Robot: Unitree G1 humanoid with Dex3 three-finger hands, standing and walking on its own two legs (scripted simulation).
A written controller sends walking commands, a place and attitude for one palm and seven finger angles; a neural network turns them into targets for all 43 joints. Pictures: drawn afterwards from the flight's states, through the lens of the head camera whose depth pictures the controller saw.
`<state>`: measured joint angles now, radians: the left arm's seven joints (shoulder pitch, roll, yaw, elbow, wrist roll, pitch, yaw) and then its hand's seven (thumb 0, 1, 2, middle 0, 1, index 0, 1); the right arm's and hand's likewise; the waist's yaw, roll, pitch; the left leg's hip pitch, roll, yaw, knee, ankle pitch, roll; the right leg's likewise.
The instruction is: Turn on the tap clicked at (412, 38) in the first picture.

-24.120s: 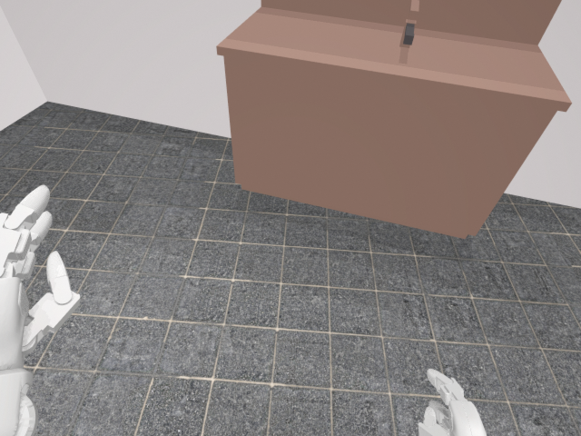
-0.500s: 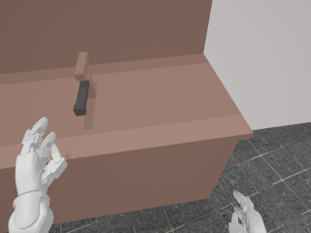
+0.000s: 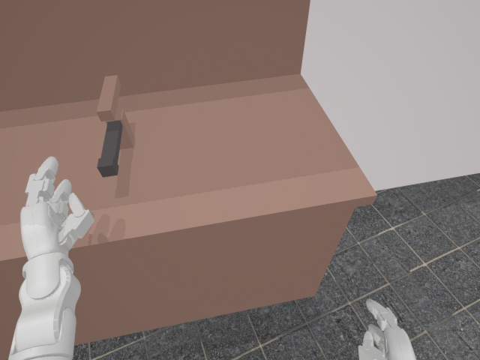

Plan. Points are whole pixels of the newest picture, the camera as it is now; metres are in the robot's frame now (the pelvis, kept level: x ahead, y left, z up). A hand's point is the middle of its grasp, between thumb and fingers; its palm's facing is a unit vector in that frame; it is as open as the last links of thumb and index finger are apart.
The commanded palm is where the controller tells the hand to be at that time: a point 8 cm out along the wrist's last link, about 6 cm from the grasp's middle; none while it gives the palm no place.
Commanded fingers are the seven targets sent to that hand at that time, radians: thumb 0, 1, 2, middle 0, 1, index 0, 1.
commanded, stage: reach beside the lever's end, fingers flat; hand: left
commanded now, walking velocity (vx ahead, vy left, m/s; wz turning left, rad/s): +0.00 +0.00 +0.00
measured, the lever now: (108, 166) +0.43 +0.29 +0.08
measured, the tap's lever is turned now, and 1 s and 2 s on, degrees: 0 2 14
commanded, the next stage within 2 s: push the lever round in 1.08 s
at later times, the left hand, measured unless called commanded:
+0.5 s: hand (95, 183) +0.38 +0.30 +0.09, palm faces +0.50 -0.86 -0.09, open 7.8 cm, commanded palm +0.34 +0.34 +0.09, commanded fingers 0.00 0.90 0.90 -0.15 -0.15 -0.15 -0.15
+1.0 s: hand (100, 173) +0.41 +0.31 +0.07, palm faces +0.47 -0.88 -0.07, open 7.8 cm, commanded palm +0.36 +0.34 +0.08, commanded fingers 0.00 0.90 0.90 -0.15 -0.15 -0.15 -0.15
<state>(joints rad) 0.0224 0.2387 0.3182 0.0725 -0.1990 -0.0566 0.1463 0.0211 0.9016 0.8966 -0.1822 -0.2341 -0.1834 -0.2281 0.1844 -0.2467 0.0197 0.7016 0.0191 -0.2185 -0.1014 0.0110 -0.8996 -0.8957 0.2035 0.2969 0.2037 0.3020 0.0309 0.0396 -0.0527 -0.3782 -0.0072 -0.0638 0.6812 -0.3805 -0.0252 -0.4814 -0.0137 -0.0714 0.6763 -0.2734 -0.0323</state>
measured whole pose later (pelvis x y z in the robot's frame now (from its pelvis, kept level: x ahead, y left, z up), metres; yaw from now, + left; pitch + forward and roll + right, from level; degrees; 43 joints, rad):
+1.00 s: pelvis +0.01 +0.03 +0.00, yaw -2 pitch +11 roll -1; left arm -0.38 0.36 0.46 0.66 -0.12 -0.24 0.10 0.02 0.90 0.90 -0.15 -0.15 -0.16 -0.15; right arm 0.32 -0.25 -0.01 0.71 0.01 -0.06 -0.05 0.01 -0.90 -0.90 0.20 0.30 0.20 0.30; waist -0.05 0.02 -0.09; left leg -0.52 0.00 -0.03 0.74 -0.42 0.01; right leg -0.61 -0.01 -0.04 0.68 -0.27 0.00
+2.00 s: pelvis +0.01 +0.01 -0.01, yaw -1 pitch +11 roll -1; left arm -0.43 0.30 0.40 0.68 -0.11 -0.26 0.18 0.02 0.91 0.90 -0.15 -0.15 -0.15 -0.15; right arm 0.29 -0.26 -0.02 0.70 0.01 -0.05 -0.05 0.01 -0.90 -0.90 0.20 0.30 0.20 0.30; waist -0.05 0.03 -0.09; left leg -0.52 0.01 -0.05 0.73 -0.40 -0.02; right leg -0.61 0.00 -0.05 0.69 -0.27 -0.02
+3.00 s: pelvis +0.00 +0.01 -0.01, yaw -1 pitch +12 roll +0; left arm -0.63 0.09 0.31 0.78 0.07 -0.18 0.70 0.02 0.93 0.90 -0.15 -0.15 -0.16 -0.15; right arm 0.26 -0.22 -0.04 0.75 -0.07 -0.03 -0.01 0.01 -0.90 -0.90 0.20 0.30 0.20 0.30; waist -0.07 0.03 -0.12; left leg -0.57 0.00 -0.05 0.77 -0.41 -0.02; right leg -0.67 0.00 -0.06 0.73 -0.28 -0.03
